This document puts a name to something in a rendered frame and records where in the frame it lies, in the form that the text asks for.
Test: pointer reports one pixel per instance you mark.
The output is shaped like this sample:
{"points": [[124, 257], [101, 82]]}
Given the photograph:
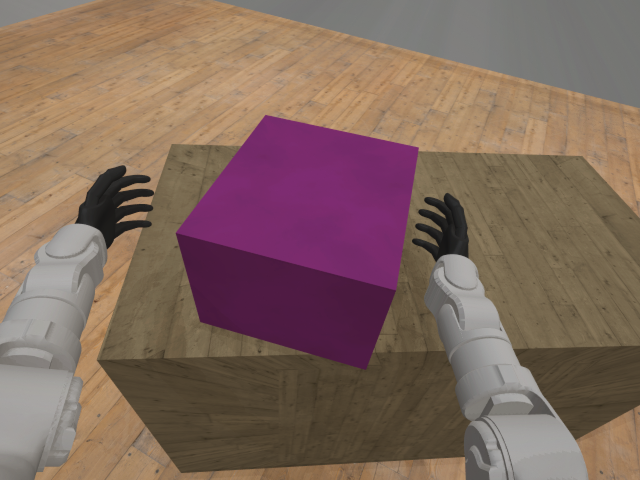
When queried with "robot right forearm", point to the robot right forearm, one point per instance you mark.
{"points": [[490, 379]]}

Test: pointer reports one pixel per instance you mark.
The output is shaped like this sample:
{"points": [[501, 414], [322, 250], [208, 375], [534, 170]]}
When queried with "carton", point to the carton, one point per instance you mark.
{"points": [[299, 240]]}

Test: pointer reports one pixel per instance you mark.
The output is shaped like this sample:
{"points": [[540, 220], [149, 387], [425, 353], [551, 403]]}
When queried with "robot left forearm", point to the robot left forearm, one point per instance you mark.
{"points": [[44, 322]]}

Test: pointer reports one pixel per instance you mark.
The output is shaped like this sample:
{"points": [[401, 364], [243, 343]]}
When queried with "robot right upper arm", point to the robot right upper arm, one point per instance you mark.
{"points": [[521, 447]]}

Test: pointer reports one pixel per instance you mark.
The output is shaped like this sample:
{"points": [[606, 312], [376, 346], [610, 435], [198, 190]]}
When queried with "robot left hand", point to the robot left hand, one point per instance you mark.
{"points": [[100, 211]]}

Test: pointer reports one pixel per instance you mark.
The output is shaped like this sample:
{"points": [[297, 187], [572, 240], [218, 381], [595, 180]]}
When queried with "robot right hand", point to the robot right hand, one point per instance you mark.
{"points": [[453, 239]]}

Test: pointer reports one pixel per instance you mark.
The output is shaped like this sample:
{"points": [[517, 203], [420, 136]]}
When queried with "robot left upper arm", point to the robot left upper arm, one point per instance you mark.
{"points": [[39, 413]]}

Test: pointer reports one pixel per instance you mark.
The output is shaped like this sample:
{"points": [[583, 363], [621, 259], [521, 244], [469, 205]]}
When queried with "pedestal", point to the pedestal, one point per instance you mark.
{"points": [[557, 251]]}

